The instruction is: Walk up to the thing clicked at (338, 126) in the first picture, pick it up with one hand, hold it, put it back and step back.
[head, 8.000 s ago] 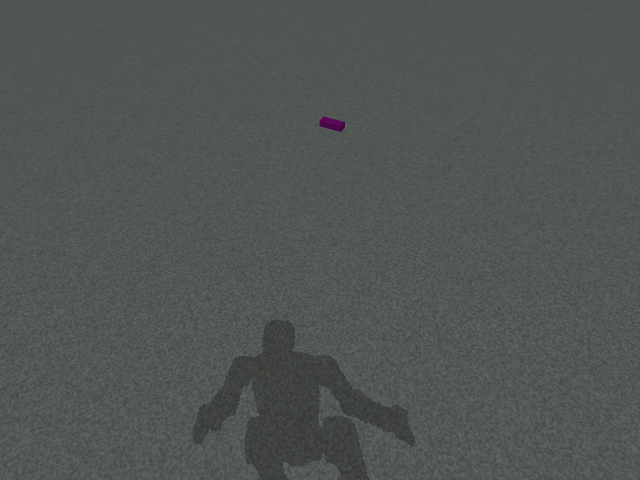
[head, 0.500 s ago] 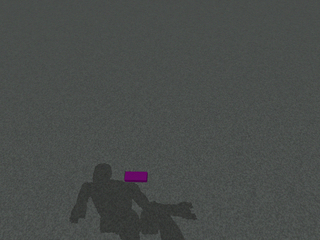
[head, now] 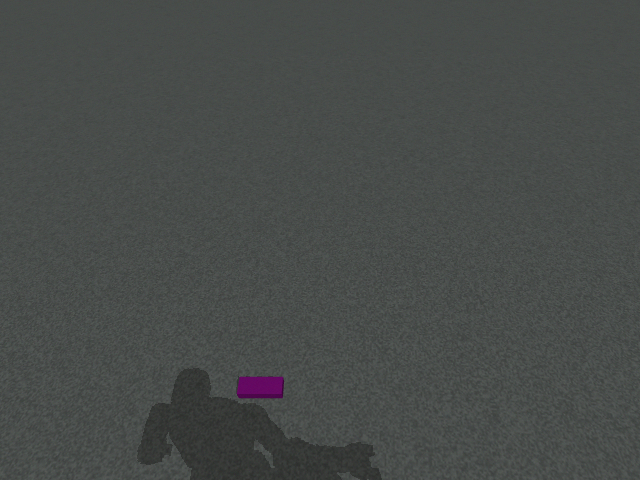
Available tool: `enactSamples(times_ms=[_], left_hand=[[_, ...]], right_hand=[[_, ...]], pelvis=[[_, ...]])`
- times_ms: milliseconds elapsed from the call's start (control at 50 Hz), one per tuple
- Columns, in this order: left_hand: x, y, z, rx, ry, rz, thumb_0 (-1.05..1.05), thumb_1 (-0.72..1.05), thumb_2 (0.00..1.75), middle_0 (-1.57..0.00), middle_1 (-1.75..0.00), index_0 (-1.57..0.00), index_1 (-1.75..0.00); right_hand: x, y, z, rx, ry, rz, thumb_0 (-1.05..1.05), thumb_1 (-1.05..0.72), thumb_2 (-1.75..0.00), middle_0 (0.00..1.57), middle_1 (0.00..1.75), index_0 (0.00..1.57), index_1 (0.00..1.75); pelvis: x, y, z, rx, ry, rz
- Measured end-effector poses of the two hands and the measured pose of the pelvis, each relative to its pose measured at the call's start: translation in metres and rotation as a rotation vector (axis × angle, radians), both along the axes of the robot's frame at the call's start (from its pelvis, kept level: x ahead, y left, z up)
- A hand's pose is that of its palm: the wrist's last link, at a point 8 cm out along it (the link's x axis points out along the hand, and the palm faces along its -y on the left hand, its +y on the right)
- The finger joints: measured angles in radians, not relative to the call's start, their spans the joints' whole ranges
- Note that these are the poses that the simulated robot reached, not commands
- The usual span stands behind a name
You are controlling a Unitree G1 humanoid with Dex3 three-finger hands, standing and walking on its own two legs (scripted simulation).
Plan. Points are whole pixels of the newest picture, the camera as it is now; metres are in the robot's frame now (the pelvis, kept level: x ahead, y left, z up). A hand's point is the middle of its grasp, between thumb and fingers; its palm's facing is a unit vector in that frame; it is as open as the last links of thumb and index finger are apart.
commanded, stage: stand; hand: left
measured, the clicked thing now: (261, 387) +0.56 +0.24 -0.76
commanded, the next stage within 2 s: none
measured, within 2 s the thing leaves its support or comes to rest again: neither
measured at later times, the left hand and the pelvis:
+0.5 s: hand out of the picture +0.10 +0.25 -0.14, palm faces -0.02 -0.94 -0.35, open 7.3 cm; pelvis +0.01 +0.00 +0.01, yaw -1 degrees
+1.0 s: hand out of the picture +0.08 +0.25 -0.15, palm faces -0.02 -0.94 -0.35, open 7.3 cm; pelvis +0.00 +0.00 +0.01, yaw +0 degrees
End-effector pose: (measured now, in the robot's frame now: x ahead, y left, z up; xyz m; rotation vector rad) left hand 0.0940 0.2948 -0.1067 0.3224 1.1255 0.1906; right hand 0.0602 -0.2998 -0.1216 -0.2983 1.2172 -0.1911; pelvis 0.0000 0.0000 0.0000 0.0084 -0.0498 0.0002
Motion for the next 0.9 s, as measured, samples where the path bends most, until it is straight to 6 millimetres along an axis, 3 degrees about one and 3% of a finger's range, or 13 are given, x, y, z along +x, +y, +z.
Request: enactSamples(times_ms=[200,460,900], left_hand=[[0.011,-0.001,-0.001,-0.013,0.034,-0.005,0.01,0.91,0.9,-0.2,-0.3,-0.21,-0.3],[0.002,0.002,0.001,0.002,0.066,0.011,0.01,0.91,0.9,-0.2,-0.3,-0.21,-0.3],[-0.02,0.0,-0.001,0.002,0.096,0.022,0.01,0.91,0.9,-0.2,-0.3,-0.21,-0.3]], right_hand=[[0.018,0.002,0.009,-0.01,-0.01,-0.015,0.01,-0.9,-0.9,0.21,0.3,0.2,0.3],[0.035,0.001,0.013,-0.01,-0.037,-0.006,0.01,-0.9,-0.9,0.21,0.3,0.2,0.3],[0.005,-0.002,0.008,-0.003,0.025,-0.016,0.01,-0.9,-0.9,0.21,0.3,0.2,0.3]], pelvis=[[0.008,0.0,0.007,-0.003,-0.001,-0.01],[0.009,-0.001,0.009,-0.005,-0.001,-0.013],[0.002,-0.005,0.009,-0.006,-0.001,-0.008]])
